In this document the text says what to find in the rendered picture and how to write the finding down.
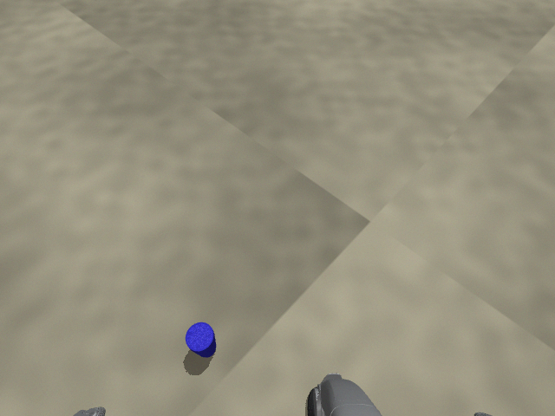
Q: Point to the cup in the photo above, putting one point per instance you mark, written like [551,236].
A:
[200,338]

